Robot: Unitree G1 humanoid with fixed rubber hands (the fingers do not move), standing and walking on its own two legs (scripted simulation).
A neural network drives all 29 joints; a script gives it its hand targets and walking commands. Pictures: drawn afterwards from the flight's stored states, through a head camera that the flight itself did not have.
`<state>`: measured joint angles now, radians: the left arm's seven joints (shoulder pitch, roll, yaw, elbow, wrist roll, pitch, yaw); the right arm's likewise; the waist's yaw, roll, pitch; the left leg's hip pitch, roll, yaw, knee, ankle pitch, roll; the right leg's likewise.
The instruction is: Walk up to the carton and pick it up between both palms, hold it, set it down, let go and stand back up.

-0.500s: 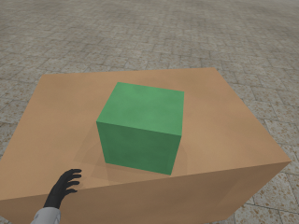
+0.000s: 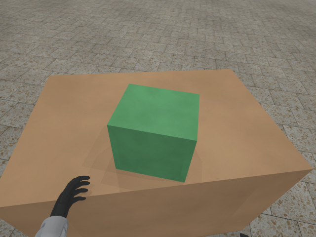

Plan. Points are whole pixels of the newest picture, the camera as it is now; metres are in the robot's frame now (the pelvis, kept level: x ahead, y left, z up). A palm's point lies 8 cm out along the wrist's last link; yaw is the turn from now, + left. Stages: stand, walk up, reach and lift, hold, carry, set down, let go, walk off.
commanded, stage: stand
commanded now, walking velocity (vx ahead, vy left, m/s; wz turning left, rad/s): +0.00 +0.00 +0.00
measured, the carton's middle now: (156, 132) +0.43 -0.01 +0.03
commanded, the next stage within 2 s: none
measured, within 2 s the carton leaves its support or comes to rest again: neither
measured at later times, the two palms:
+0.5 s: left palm (62, 210) +0.22 +0.22 -0.01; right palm out of the picture +0.11 -0.26 -0.09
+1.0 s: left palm (62, 211) +0.22 +0.22 -0.01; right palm out of the picture +0.12 -0.27 -0.09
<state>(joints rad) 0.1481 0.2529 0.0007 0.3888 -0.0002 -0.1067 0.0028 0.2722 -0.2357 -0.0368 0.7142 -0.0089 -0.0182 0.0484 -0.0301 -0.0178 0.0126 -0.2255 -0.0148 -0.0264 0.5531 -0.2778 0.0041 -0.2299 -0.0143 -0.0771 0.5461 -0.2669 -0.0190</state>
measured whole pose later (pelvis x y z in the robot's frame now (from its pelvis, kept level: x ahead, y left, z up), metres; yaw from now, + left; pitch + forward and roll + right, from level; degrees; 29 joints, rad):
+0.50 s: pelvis +0.00 -0.01 +0.00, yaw +2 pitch -3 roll +0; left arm 0.13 0.26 0.00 0.40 0.00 -0.11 0.00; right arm 0.26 -0.24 -0.04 0.71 -0.01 -0.02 0.05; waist -0.03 -0.01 0.03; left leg -0.22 -0.02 -0.06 0.56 -0.28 -0.01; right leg -0.22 -0.02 -0.11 0.55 -0.28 -0.03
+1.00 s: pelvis +0.00 -0.02 +0.00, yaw +4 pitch -3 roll +0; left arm 0.12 0.28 0.00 0.41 0.00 -0.10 0.00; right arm 0.27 -0.25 -0.04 0.71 -0.01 -0.02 0.04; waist -0.03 -0.01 0.03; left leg -0.23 -0.01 -0.10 0.56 -0.28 -0.03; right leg -0.20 -0.01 -0.15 0.54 -0.29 -0.05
